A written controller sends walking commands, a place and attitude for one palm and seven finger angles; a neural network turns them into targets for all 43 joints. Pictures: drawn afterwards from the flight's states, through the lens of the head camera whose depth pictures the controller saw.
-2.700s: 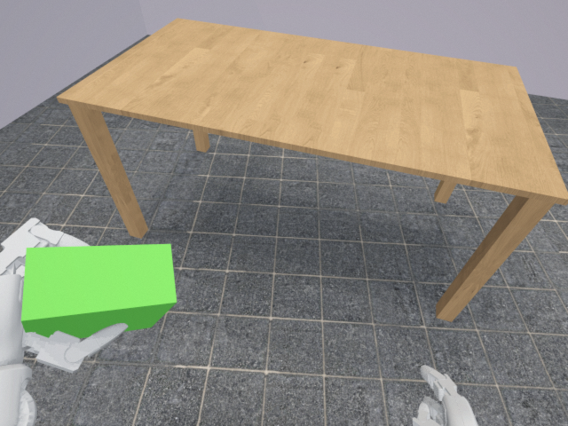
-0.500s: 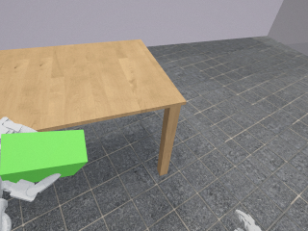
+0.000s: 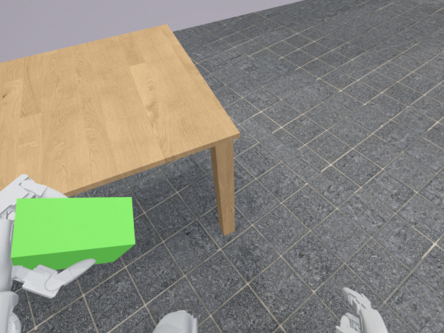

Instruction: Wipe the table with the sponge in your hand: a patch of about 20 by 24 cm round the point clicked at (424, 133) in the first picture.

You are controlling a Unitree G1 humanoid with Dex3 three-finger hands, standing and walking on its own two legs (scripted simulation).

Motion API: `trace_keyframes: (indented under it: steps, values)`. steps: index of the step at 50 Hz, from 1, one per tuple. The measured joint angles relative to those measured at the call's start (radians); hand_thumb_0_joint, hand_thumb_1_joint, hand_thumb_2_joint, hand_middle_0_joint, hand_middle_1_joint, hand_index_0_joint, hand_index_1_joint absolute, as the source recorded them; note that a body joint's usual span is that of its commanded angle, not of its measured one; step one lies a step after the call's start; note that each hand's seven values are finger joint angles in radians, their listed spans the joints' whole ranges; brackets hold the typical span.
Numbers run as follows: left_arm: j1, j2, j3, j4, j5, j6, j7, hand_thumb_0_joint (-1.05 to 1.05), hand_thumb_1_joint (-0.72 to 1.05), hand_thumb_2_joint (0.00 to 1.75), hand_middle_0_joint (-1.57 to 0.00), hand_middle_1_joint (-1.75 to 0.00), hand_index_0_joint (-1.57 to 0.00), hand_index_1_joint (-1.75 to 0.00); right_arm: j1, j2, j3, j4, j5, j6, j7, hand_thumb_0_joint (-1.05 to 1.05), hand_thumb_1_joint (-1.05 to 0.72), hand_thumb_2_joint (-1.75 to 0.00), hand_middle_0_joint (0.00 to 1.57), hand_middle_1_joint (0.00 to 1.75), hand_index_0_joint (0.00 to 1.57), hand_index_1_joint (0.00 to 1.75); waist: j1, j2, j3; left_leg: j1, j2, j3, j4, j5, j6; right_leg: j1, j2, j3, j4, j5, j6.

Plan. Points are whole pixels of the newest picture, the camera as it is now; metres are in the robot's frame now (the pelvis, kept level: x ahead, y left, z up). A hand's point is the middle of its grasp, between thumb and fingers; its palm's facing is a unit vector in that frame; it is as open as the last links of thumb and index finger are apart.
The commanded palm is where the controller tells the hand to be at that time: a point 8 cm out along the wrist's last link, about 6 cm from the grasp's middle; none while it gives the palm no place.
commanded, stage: take the last steps up to it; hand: left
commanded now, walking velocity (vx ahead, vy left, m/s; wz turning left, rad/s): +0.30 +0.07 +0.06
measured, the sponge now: (91, 234) +0.23 +0.19 +0.13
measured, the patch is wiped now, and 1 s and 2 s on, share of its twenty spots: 0.00 0.00 0.00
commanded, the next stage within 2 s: come to a stop and stand still in 0.70 s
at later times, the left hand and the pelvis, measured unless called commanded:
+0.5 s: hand (79, 156) +0.33 +0.22 +0.18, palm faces +0.38 -0.79 -0.48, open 10.6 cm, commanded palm +0.28 +0.27 +0.18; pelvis +0.12 -0.01 +0.00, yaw +0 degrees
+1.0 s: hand (110, 112) +0.43 +0.20 +0.18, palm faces +0.36 -0.80 -0.49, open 10.6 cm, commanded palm +0.38 +0.25 +0.18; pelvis +0.22 -0.03 -0.01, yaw +0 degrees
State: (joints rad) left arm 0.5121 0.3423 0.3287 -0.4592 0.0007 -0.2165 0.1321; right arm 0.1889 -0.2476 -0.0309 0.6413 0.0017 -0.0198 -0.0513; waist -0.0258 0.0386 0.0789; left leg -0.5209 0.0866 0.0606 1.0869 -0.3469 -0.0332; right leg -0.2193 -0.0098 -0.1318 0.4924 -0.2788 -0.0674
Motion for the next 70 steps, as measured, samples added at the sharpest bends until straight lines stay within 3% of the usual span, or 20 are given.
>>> trace_keyframes:
  steps: [5, 10, 13, 15, 18, 22, 27, 28, 30, 32, 36, 41, 45, 49, 55, 62, 63, 65, 67, 70]
  values:
    - [0.014, 0.055, 0.035, -0.084, -0.004, -0.026, 0.017, -0.01, -0.52, 1.00, -0.67, -1.37, -0.67, -1.36, 0.031, -0.018, -0.029, -0.038, -0.003, -0.013, -0.009, 0.01, -0.91, -0.90, 0.20, 0.30, 0.20, 0.30, 0.010, -0.046, 0.010, 0.048, 0.005, 0.041, -0.307, 0.053, 0.017, 0.046, 0.001, 0.004, -0.032, -0.020, 0.001]
    - [0.006, 0.059, 0.053, -0.102, -0.016, -0.033, 0.039, -0.01, -0.53, 1.00, -0.67, -1.37, -0.67, -1.36, 0.059, -0.014, -0.035, -0.061, 0.000, -0.023, -0.012, 0.01, -0.91, -0.90, 0.20, 0.30, 0.20, 0.30, 0.021, -0.058, -0.029, 0.178, -0.026, 0.095, -0.535, 0.130, 0.033, 0.078, -0.005, 0.015, 0.033, -0.106, 0.022]
    - [-0.035, 0.053, 0.055, -0.058, -0.022, -0.027, 0.045, -0.01, -0.53, 1.00, -0.67, -1.37, -0.67, -1.37, 0.042, 0.018, -0.029, -0.061, 0.005, -0.022, -0.015, 0.01, -0.91, -0.90, 0.20, 0.30, 0.20, 0.30, 0.024, -0.087, -0.043, 0.223, -0.056, 0.123, -0.532, 0.119, 0.059, 0.017, -0.037, 0.054, 0.253, -0.205, 0.045]
    - [-0.071, 0.047, 0.046, -0.003, -0.021, -0.015, 0.041, -0.01, -0.53, 1.00, -0.67, -1.37, -0.67, -1.37, 0.027, 0.047, -0.010, -0.057, 0.002, -0.028, -0.014, 0.01, -0.91, -0.90, 0.20, 0.30, 0.20, 0.30, 0.013, -0.078, -0.051, 0.231, -0.051, 0.116, -0.513, 0.086, 0.062, -0.072, -0.021, 0.082, 0.464, -0.256, 0.059]
    - [-0.103, 0.047, 0.030, 0.024, -0.013, 0.013, 0.028, -0.01, -0.53, 1.00, -0.67, -1.37, -0.67, -1.37, 0.017, 0.092, 0.021, -0.049, 0.004, -0.044, -0.001, 0.01, -0.91, -0.90, 0.20, 0.30, 0.20, 0.30, 0.006, -0.062, -0.054, 0.250, -0.041, 0.093, -0.537, 0.085, 0.056, -0.184, -0.030, 0.084, 0.593, -0.216, 0.075]
    - [-0.048, 0.039, 0.023, -0.043, -0.015, 0.013, 0.016, -0.01, -0.53, 1.00, -0.67, -1.37, -0.67, -1.37, 0.025, 0.128, 0.054, -0.046, 0.002, -0.067, 0.013, 0.01, -0.90, -0.90, 0.20, 0.30, 0.20, 0.30, 0.020, -0.046, -0.046, 0.282, -0.026, 0.087, -0.577, 0.086, 0.035, -0.244, -0.070, 0.064, 0.470, -0.117, 0.091]
    - [-0.005, 0.049, 0.034, -0.057, -0.014, -0.009, 0.013, -0.01, -0.53, 1.00, -0.67, -1.37, -0.67, -1.37, 0.049, 0.124, 0.062, -0.031, 0.000, -0.083, 0.009, 0.01, -0.90, -0.90, 0.21, 0.30, 0.21, 0.30, 0.050, -0.001, -0.039, 0.297, 0.001, 0.067, -0.542, 0.037, -0.002, -0.160, -0.068, 0.010, 0.186, -0.048, 0.106]
    - [-0.011, 0.056, 0.041, -0.047, -0.013, -0.011, 0.015, -0.01, -0.53, 1.00, -0.67, -1.37, -0.67, -1.37, 0.052, 0.119, 0.061, -0.027, 0.001, -0.082, 0.006, 0.01, -0.90, -0.90, 0.21, 0.30, 0.21, 0.30, 0.054, 0.003, -0.040, 0.289, 0.004, 0.062, -0.506, 0.012, -0.009, -0.128, -0.062, 0.002, 0.124, -0.018, 0.101]
    - [-0.051, 0.035, 0.032, -0.004, -0.004, -0.009, 0.016, -0.01, -0.53, 1.00, -0.67, -1.37, -0.67, -1.37, 0.037, 0.089, 0.047, -0.002, 0.003, -0.069, 0.002, 0.01, -0.90, -0.90, 0.21, 0.30, 0.21, 0.30, 0.057, 0.042, -0.031, 0.235, 0.021, 0.027, -0.350, -0.074, 0.019, -0.125, -0.043, -0.023, 0.152, -0.006, 0.050]
    - [-0.094, 0.002, 0.013, 0.041, -0.002, 0.002, 0.014, -0.01, -0.53, 1.00, -0.67, -1.37, -0.67, -1.37, 0.014, 0.057, 0.032, 0.033, 0.002, -0.053, 0.002, 0.01, -0.90, -0.90, 0.21, 0.30, 0.21, 0.30, 0.061, 0.041, -0.021, 0.154, -0.021, -0.012, -0.125, -0.120, 0.024, -0.116, -0.053, -0.026, 0.169, -0.036, 0.020]
    - [-0.080, -0.035, 0.001, 0.082, 0.001, -0.001, 0.009, -0.01, -0.53, 1.00, -0.67, -1.37, -0.67, -1.37, -0.020, 0.010, 0.012, 0.036, 0.000, -0.031, 0.004, 0.01, -0.90, -0.90, 0.21, 0.30, 0.21, 0.30, 0.038, 0.012, -0.008, 0.045, -0.052, -0.018, 0.076, -0.044, 0.009, -0.066, -0.059, -0.013, 0.085, -0.014, 0.018]
    - [-0.022, 0.008, -0.003, 0.004, 0.006, -0.021, 0.008, -0.01, -0.53, 1.00, -0.67, -1.37, -0.67, -1.37, -0.027, -0.017, -0.016, -0.023, -0.005, -0.027, 0.003, 0.01, -0.91, -0.90, 0.20, 0.30, 0.20, 0.30, 0.000, -0.035, 0.009, 0.042, -0.033, 0.011, -0.139, 0.032, 0.008, -0.013, -0.058, -0.018, -0.005, 0.008, 0.013]
    - [0.030, 0.053, 0.024, -0.102, -0.006, -0.041, 0.021, -0.01, -0.53, 1.00, -0.67, -1.37, -0.67, -1.37, -0.013, -0.028, -0.033, -0.072, -0.006, -0.029, 0.000, 0.01, -0.91, -0.90, 0.20, 0.30, 0.20, 0.30, 0.002, -0.054, 0.013, 0.106, -0.036, 0.032, -0.372, 0.057, 0.011, 0.010, -0.048, -0.014, -0.016, -0.005, 0.021]
    - [0.056, 0.071, 0.050, -0.147, -0.020, -0.039, 0.036, -0.01, -0.53, 1.00, -0.67, -1.37, -0.67, -1.37, 0.003, -0.027, -0.036, -0.099, -0.001, -0.021, -0.010, 0.01, -0.91, -0.90, 0.20, 0.30, 0.20, 0.30, 0.012, -0.039, -0.003, 0.218, -0.046, 0.041, -0.579, 0.190, 0.022, 0.020, -0.029, -0.005, 0.048, -0.060, 0.043]
    - [-0.053, 0.076, 0.045, -0.027, -0.016, 0.009, 0.032, -0.01, -0.53, 1.01, -0.67, -1.37, -0.67, -1.37, -0.008, 0.071, 0.011, -0.083, -0.006, -0.025, 0.000, 0.01, -0.91, -0.90, 0.20, 0.30, 0.20, 0.30, 0.034, -0.078, -0.017, 0.248, -0.051, 0.052, -0.592, 0.139, 0.041, -0.050, -0.011, 0.081, 0.225, -0.199, 0.080]
    - [-0.047, 0.045, -0.002, -0.098, -0.026, 0.063, 0.022, -0.01, -0.53, 1.01, -0.67, -1.37, -0.67, -1.37, -0.008, 0.136, 0.085, -0.085, -0.013, -0.073, 0.032, 0.01, -0.90, -0.90, 0.20, 0.30, 0.21, 0.30, 0.045, -0.064, 0.000, 0.226, -0.019, 0.033, -0.586, 0.163, 0.014, -0.031, 0.004, 0.082, 0.094, -0.100, 0.091]
    - [-0.041, 0.046, -0.004, -0.108, -0.026, 0.060, 0.020, -0.01, -0.53, 1.01, -0.67, -1.37, -0.67, -1.37, -0.008, 0.136, 0.089, -0.083, -0.012, -0.076, 0.032, 0.01, -0.90, -0.90, 0.21, 0.30, 0.21, 0.30, 0.046, -0.055, 0.003, 0.218, -0.011, 0.028, -0.574, 0.161, 0.008, -0.024, 0.009, 0.074, 0.066, -0.044, 0.081]
    - [-0.171, 0.123, 0.017, -0.042, 0.015, 0.024, -0.042, -0.01, -0.53, 1.01, -0.67, -1.37, -0.67, -1.37, 0.010, 0.127, 0.066, -0.066, -0.033, -0.112, 0.026, 0.01, -0.90, -0.90, 0.21, 0.30, 0.21, 0.30, 0.091, -0.025, 0.019, 0.176, 0.007, -0.004, -0.514, 0.153, 0.016, -0.031, 0.034, 0.050, 0.056, 0.014, 0.034]
    - [-0.283, 0.157, 0.065, 0.055, 0.001, -0.006, -0.048, -0.01, -0.53, 1.01, -0.67, -1.37, -0.67, -1.37, 0.001, 0.105, 0.067, -0.031, -0.020, -0.114, 0.031, 0.01, -0.90, -0.90, 0.21, 0.30, 0.21, 0.30, 0.108, -0.017, 0.028, 0.174, -0.020, -0.030, -0.502, 0.139, 0.020, -0.041, 0.040, 0.052, 0.062, 0.016, 0.009]
    - [-0.305, 0.130, 0.133, 0.138, -0.031, 0.000, -0.030, -0.01, -0.53, 1.01, -0.67, -1.37, -0.67, -1.37, 0.001, 0.062, 0.060, -0.019, -0.005, -0.107, 0.040, 0.01, -0.90, -0.90, 0.21, 0.30, 0.21, 0.30, 0.080, 0.001, 0.011, 0.210, -0.054, -0.032, -0.553, 0.144, 0.033, -0.048, 0.045, 0.069, 0.055, 0.028, 0.012]
